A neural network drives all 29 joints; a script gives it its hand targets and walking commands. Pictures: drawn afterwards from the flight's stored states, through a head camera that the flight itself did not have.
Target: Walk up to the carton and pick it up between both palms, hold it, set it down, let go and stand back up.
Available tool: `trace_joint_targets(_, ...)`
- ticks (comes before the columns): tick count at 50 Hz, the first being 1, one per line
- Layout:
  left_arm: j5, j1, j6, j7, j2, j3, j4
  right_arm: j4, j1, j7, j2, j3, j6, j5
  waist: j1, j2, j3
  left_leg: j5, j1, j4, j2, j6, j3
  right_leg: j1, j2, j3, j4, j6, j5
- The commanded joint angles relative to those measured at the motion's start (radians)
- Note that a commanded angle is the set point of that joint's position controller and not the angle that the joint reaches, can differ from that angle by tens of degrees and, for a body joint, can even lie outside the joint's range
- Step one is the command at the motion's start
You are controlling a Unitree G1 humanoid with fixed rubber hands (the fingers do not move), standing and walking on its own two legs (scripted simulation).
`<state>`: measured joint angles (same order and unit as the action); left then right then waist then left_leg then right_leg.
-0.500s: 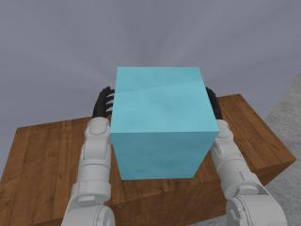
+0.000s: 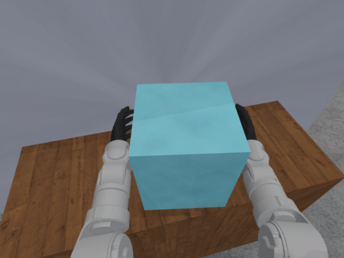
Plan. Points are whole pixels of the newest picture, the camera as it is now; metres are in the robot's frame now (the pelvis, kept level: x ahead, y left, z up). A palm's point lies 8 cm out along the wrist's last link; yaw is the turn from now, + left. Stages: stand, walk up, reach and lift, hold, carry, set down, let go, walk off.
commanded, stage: set down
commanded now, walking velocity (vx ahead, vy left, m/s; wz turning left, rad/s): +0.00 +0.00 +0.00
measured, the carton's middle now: (183, 149) +0.37 -0.02 +0.05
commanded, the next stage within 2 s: none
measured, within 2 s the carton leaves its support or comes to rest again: rests again in 0.76 s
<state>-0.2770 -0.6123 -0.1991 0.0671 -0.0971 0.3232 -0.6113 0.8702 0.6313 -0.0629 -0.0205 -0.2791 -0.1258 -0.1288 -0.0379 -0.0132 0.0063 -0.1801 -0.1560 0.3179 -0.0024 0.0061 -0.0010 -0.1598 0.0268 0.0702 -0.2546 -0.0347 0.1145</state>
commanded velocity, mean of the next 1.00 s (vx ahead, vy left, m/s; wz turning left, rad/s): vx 0.00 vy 0.00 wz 0.00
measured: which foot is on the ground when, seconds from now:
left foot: down 0.00-1.00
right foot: down 0.00-1.00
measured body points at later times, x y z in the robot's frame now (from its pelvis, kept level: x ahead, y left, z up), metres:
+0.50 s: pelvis +0.00 +0.00 +0.00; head +0.03 +0.01 +0.45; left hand +0.40 +0.13 +0.05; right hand +0.39 -0.18 +0.06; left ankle -0.01 +0.11 -0.75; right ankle +0.01 -0.10 -0.75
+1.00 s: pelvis +0.00 +0.00 +0.00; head +0.05 +0.00 +0.45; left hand +0.40 +0.12 +0.04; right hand +0.39 -0.18 +0.05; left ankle -0.01 +0.11 -0.75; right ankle +0.01 -0.10 -0.75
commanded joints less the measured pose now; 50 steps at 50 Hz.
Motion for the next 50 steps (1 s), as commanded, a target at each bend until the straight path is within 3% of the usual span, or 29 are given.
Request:
trace_joint_targets(1, 0.025, -0.592, 0.075, -0.096, -0.488, -0.315, 0.082, -0.14, 0.608, 0.149, 0.475, 0.219, -0.059, -0.047, 0.002, -0.005, -0.514, 0.212, 0.065, -0.038, -0.004, -0.031, 0.045, 0.269, -0.014, 0.026, -0.051, 0.059, -0.346)
trace_joint_targets(11, 0.014, -0.609, 0.126, -0.073, -0.489, -0.292, 0.055, -0.098, 0.585, 0.171, 0.488, 0.16, -0.08, -0.097, -0.001, 0.014, -0.544, 0.23, 0.077, -0.028, -0.01, -0.04, 0.053, 0.242, -0.019, 0.023, -0.054, 0.056, -0.355)
trace_joint_targets(18, 0.007, -0.597, 0.159, -0.066, -0.49, -0.283, 0.026, -0.077, 0.567, 0.175, 0.504, 0.165, -0.095, -0.111, 0.012, 0.009, -0.559, 0.228, 0.046, -0.029, -0.011, -0.035, 0.057, 0.256, -0.023, 0.014, -0.065, 0.054, -0.376)
trace_joint_targets(23, 0.019, -0.603, 0.196, -0.052, -0.508, -0.314, 0.026, -0.069, 0.561, 0.171, 0.513, 0.186, -0.119, -0.108, 0.005, 0.008, -0.607, 0.3, 0.064, -0.002, -0.017, -0.048, 0.05, 0.245, -0.017, 0.016, -0.077, 0.048, -0.446)
trace_joint_targets(31, 0.01, -0.566, 0.227, -0.07, -0.498, -0.295, -0.004, -0.062, 0.523, 0.158, 0.539, 0.207, -0.138, -0.119, 0.006, -0.02, -0.591, 0.237, -0.046, -0.025, -0.006, -0.023, 0.054, 0.329, -0.034, -0.01, -0.099, 0.064, -0.512)
trace_joint_targets(42, -0.005, -0.574, 0.306, -0.051, -0.511, -0.309, -0.036, -0.02, 0.498, 0.155, 0.552, 0.197, -0.179, -0.143, 0.013, 0.015, -0.625, 0.27, -0.038, -0.005, -0.015, -0.037, 0.056, 0.283, -0.029, -0.01, -0.101, 0.045, -0.494)
trace_joint_targets(50, -0.038, -0.537, 0.315, -0.065, -0.488, -0.237, -0.113, 0.019, 0.492, 0.16, 0.542, 0.151, -0.184, -0.173, 0.029, -0.013, -0.531, 0.177, -0.074, -0.036, -0.015, -0.019, 0.066, 0.266, -0.032, -0.013, -0.078, 0.042, -0.376)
